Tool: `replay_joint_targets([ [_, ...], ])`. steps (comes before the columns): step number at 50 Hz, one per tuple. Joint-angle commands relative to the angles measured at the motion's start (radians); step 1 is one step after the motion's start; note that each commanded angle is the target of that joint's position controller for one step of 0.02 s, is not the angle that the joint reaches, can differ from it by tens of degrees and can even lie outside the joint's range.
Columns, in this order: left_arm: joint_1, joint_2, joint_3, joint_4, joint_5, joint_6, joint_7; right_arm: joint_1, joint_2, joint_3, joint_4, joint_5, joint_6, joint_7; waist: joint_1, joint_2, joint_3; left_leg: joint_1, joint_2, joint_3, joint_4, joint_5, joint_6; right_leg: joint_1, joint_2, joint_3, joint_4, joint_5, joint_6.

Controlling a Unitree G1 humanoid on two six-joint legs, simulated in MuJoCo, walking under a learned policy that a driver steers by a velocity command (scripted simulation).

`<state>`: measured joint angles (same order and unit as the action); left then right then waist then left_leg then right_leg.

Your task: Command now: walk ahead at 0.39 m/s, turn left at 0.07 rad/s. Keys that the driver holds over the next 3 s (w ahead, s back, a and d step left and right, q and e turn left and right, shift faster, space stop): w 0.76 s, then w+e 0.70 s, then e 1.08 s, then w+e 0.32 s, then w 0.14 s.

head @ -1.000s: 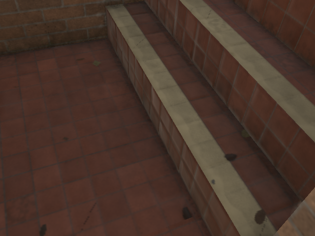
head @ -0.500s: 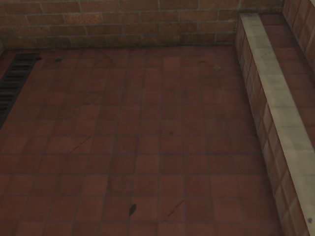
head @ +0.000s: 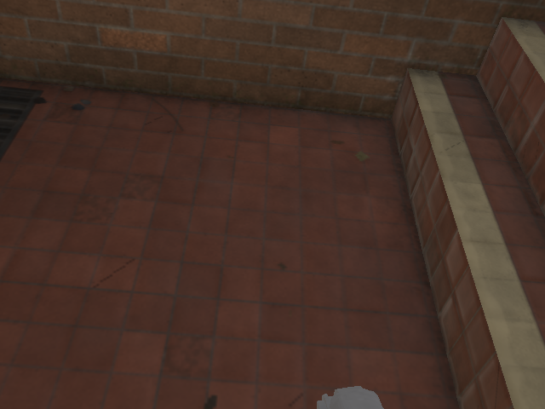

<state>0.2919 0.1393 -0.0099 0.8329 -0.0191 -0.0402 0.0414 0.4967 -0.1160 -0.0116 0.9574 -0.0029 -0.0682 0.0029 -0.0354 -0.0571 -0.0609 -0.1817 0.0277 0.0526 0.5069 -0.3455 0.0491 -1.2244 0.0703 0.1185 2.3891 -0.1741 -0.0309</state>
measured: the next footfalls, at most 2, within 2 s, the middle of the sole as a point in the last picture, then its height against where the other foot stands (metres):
right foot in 0.24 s outside the picture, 0.21 m higher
left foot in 0.88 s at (186, 350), level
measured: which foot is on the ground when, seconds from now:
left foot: down 0.00-0.28, up 0.30-0.86, down 0.88-1.00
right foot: up 0.00-0.22, down 0.24-0.88, up 0.90-1.00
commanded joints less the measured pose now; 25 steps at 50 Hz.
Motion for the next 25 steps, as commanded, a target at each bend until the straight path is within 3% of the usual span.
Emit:
replay_joint_targets([
  [1, -0.236, -0.088, -0.075, -0.183, 0.007, -0.014, -0.017, -0.036, -0.066, 0.011, 0.002, -0.006, -0.012, 0.012, 0.019, 0.174, 0.219, -0.049, 0.237, -0.215, -0.329, -0.122, 0.106, -0.396, -0.062, -0.056, -0.027, 0.026, -0.01],
  [2, -0.286, -0.087, -0.083, -0.211, 0.006, -0.007, -0.017, -0.036, -0.055, 0.025, 0.016, -0.011, -0.009, 0.01, 0.019, 0.186, 0.209, -0.148, 0.228, -0.198, -0.392, -0.1, 0.123, -0.332, -0.089, -0.116, -0.057, 0.069, -0.01],
  [3, -0.319, -0.086, -0.095, -0.239, 0.007, -0.003, -0.018, -0.026, -0.067, 0.03, 0.032, -0.006, -0.006, 0.002, 0.024, 0.189, 0.202, -0.174, 0.233, -0.203, -0.457, -0.097, 0.147, -0.31, -0.123, -0.163, -0.128, 0.097, -0.005],
  [4, -0.348, -0.06, -0.102, -0.254, 0.006, 0.0, -0.024, -0.004, -0.095, 0.027, 0.049, 0.012, -0.011, -0.006, 0.02, 0.205, 0.214, -0.199, 0.228, -0.199, -0.572, -0.104, 0.184, -0.237, -0.168, -0.267, -0.296, 0.087, 0.003],
  [5, -0.403, -0.059, -0.116, -0.286, -0.002, 0.002, -0.027, 0.043, -0.098, 0.024, 0.083, 0.038, -0.011, -0.019, 0.003, 0.25, 0.211, -0.172, 0.252, -0.209, -0.683, -0.016, 0.198, -0.132, -0.23, -0.267, -0.467, 0.047, -0.019],
  [6, -0.465, -0.053, -0.118, -0.303, 0.006, -0.001, -0.041, 0.096, -0.119, 0.013, 0.109, 0.039, 0.0, -0.028, -0.019, 0.193, 0.214, -0.09, 0.268, -0.168, -0.711, 0.098, 0.189, -0.096, -0.243, -0.282, -0.605, -0.018, -0.043],
  [7, -0.446, -0.043, -0.111, -0.294, 0.008, -0.008, -0.065, 0.07, -0.134, 0.012, 0.1, 0.047, 0.004, -0.02, 0.003, 0.163, 0.166, -0.058, 0.266, -0.078, -0.719, 0.352, 0.174, 0.105, -0.223, -0.346, -0.787, -0.063, -0.087],
  [8, -0.392, -0.028, -0.101, -0.28, 0.011, -0.013, -0.08, 0.057, -0.172, 0.009, 0.091, 0.05, 0.001, -0.01, 0.052, 0.179, 0.079, -0.058, 0.246, 0.002, -0.648, 0.793, 0.169, 0.33, -0.174, -0.393, -0.87, -0.091, -0.122],
  [9, -0.34, -0.01, -0.084, -0.283, 0.029, -0.02, -0.083, 0.118, -0.213, -0.001, 0.102, 0.041, 0.001, 0.002, 0.082, 0.229, -0.017, 0.049, 0.26, 0.024, -0.519, 1.271, 0.175, 0.457, -0.105, -0.43, -0.874, -0.214, -0.12],
  [10, -0.242, 0.023, -0.063, -0.266, 0.031, -0.015, -0.084, 0.117, -0.268, -0.013, 0.103, 0.038, 0.002, 0.006, 0.141, 0.307, -0.084, 0.165, 0.285, 0.008, -0.412, 1.602, 0.167, 0.533, -0.061, -0.394, -0.926, -0.341, -0.117],
  [11, -0.183, 0.087, -0.034, -0.254, 0.014, -0.012, -0.087, 0.097, -0.278, -0.016, 0.101, 0.044, 0.018, 0.001, 0.184, 0.396, -0.106, 0.299, 0.286, -0.007, -0.28, 1.821, 0.161, 0.539, -0.007, -0.359, -1.08, -0.434, -0.133],
  [12, -0.063, 0.15, -0.001, -0.217, 0.016, -0.008, -0.091, 0.042, -0.262, -0.013, 0.087, 0.026, 0.019, -0.003, 0.237, 0.404, -0.167, 0.309, 0.293, 0.002, -0.115, 1.932, 0.164, 0.666, -0.012, -0.244, -1.171, -0.376, -0.166],
  [13, 0.081, 0.205, 0.028, -0.162, 0.048, -0.003, -0.094, 0.047, -0.216, -0.006, 0.059, 0.026, 0.013, -0.001, 0.247, 0.189, -0.323, 0.069, 0.228, -0.019, 0.126, 1.801, 0.16, 0.979, -0.165, 0.127, -1.31, -0.502, -0.245],
  [14, 0.195, 0.309, 0.068, -0.104, 0.062, 0.007, -0.077, 0.01, -0.155, 0.0, 0.042, 0.035, -0.011, 0.015, 0.277, -0.131, -0.362, -0.183, 0.073, -0.083, 0.38, 1.149, 0.151, 1.178, -0.26, 0.561, -1.761, -0.836, -0.316],
  [15, 0.192, 0.33, 0.078, -0.042, 0.06, 0.017, -0.048, -0.084, -0.082, 0.002, 0.025, 0.001, -0.039, 0.049, 0.242, -0.305, -0.344, -0.428, -0.134, -0.191, 0.963, 0.314, 0.102, 1.172, -0.376, 0.916, -2.061, -0.913, -0.368],
  [16, 0.113, 0.266, 0.052, -0.026, 0.057, 0.005, -0.039, -0.185, -0.028, 0.001, -0.05, 0.009, -0.059, 0.079, 0.18, -0.194, -0.224, -0.576, -0.137, -0.326, 1.369, 0.242, 0.107, 0.999, -0.418, 0.871, -2.047, -0.796, -0.294],
  [17, 0.04, 0.168, 0.034, -0.001, 0.057, -0.015, -0.057, -0.309, -0.022, 0.005, -0.14, 0.031, -0.052, 0.075, 0.132, -0.05, -0.076, -0.658, -0.105, -0.297, 1.497, 0.225, 0.138, 0.821, -0.416, 0.656, -1.976, -0.671, -0.238],
  [18, 0.017, 0.073, 0.017, 0.051, 0.061, -0.032, -0.071, -0.372, -0.022, 0.008, -0.208, 0.036, -0.046, 0.055, 0.083, 0.042, 0.037, -0.704, -0.074, -0.261, 1.538, 0.188, 0.162, 0.704, -0.398, 0.512, -1.932, -0.615, -0.209],
  [19, 0.01, -0.015, -0.003, 0.094, 0.063, -0.041, -0.08, -0.319, -0.008, 0.013, -0.22, 0.034, -0.032, 0.041, 0.024, 0.079, 0.06, -0.716, -0.058, -0.266, 1.529, 0.211, 0.177, 0.678, -0.347, 0.377, -1.899, -0.545, -0.162],
  [20, 0.013, -0.059, -0.014, 0.124, 0.059, -0.046, -0.085, -0.243, 0.008, 0.021, -0.219, 0.044, -0.019, 0.036, -0.025, 0.075, 0.088, -0.732, -0.061, -0.275, 1.534, 0.231, 0.182, 0.674, -0.304, 0.26, -1.912, -0.489, -0.128],
  [21, -0.019, -0.053, -0.018, 0.124, 0.064, -0.053, -0.087, -0.18, 0.04, 0.046, -0.225, 0.04, -0.02, 0.043, -0.071, 0.067, 0.091, -0.752, -0.053, -0.299, 1.508, 0.306, 0.185, 0.677, -0.277, 0.157, -1.919, -0.382, -0.107],
  [22, -0.03, -0.051, -0.018, 0.122, 0.066, -0.058, -0.087, -0.145, 0.036, 0.047, -0.215, 0.049, -0.012, 0.04, -0.09, 0.047, 0.114, -0.778, -0.05, -0.296, 1.483, 0.297, 0.176, 0.672, -0.27, 0.084, -1.942, -0.31, -0.103],
  [23, -0.046, -0.016, -0.011, 0.11, 0.057, -0.059, -0.083, -0.13, 0.024, 0.049, -0.217, 0.049, -0.002, 0.027, -0.101, 0.039, 0.143, -0.788, -0.03, -0.272, 1.367, 0.265, 0.141, 0.651, -0.258, 0.002, -1.984, -0.292, -0.117],
  [25, -0.031, 0.018, -0.012, 0.098, 0.05, -0.073, -0.078, -0.216, -0.033, 0.037, -0.264, 0.038, 0.012, 0.008, -0.081, 0.036, 0.165, -0.77, 0.001, -0.205, 1.185, 0.287, 0.087, 0.639, -0.242, -0.045, -2.091, -0.214, -0.138],
])
Over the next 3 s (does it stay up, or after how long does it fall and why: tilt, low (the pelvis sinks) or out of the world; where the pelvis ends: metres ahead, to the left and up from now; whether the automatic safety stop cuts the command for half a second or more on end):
stays up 1.00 -0.16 0.21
